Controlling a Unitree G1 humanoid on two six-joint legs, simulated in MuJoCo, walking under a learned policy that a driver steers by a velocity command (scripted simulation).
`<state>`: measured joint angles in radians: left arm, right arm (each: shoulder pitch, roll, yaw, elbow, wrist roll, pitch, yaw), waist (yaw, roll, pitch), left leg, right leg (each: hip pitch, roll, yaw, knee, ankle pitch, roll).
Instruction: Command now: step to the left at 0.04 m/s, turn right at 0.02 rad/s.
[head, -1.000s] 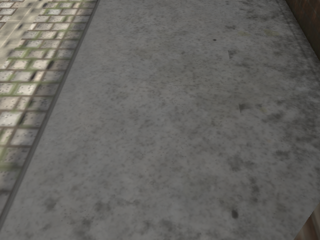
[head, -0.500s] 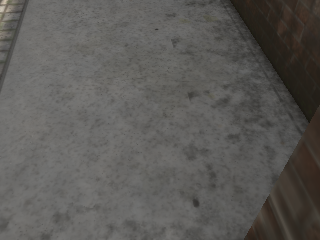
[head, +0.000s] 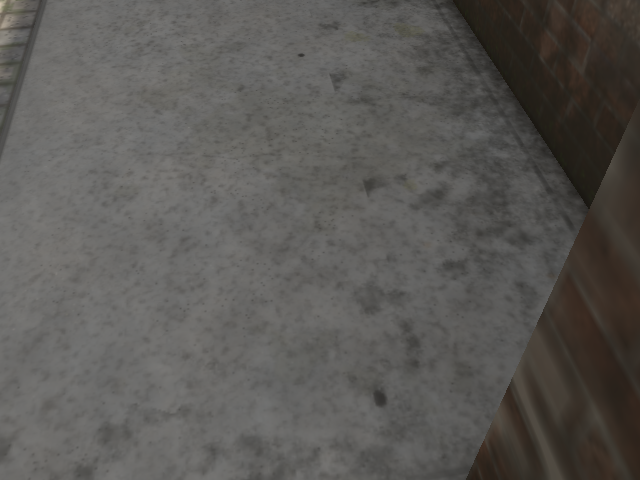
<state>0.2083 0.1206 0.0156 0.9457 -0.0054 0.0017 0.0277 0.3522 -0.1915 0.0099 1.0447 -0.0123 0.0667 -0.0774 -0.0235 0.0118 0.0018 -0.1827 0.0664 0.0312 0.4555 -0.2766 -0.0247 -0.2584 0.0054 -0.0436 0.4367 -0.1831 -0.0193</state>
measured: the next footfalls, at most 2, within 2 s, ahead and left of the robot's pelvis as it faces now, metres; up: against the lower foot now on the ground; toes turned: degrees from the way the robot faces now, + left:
right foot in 1.16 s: +0.07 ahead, -0.17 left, +0.00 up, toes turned -5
left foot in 1.58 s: +0.25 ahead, +0.18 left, +0.21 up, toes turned -4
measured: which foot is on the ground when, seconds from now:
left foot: down 0.00-1.00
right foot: down 0.00-0.82, up 0.84-1.00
